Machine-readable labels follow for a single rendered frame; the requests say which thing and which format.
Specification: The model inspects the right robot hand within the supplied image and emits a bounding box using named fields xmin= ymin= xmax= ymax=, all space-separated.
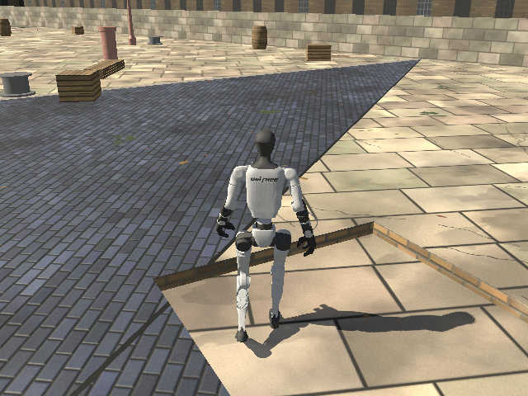
xmin=297 ymin=235 xmax=316 ymax=257

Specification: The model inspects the left robot hand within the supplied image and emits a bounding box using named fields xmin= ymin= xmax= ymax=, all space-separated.
xmin=216 ymin=222 xmax=235 ymax=238

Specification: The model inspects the right robot shin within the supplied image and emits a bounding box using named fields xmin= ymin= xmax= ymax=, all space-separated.
xmin=271 ymin=266 xmax=285 ymax=318

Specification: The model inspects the left robot shin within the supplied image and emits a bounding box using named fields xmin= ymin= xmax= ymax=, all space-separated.
xmin=237 ymin=276 xmax=248 ymax=332

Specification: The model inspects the robot right forearm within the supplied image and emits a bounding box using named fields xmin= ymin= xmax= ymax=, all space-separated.
xmin=296 ymin=199 xmax=314 ymax=238

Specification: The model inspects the robot left forearm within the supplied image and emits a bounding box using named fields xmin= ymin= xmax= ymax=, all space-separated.
xmin=217 ymin=197 xmax=232 ymax=225

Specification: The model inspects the right robot upper arm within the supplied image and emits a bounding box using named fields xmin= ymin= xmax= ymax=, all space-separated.
xmin=282 ymin=166 xmax=304 ymax=212

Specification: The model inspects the robot shin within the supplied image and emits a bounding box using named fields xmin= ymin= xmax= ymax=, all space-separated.
xmin=237 ymin=276 xmax=248 ymax=332
xmin=271 ymin=266 xmax=285 ymax=318

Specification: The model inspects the left robot upper arm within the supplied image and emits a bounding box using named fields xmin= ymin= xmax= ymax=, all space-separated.
xmin=224 ymin=165 xmax=248 ymax=210

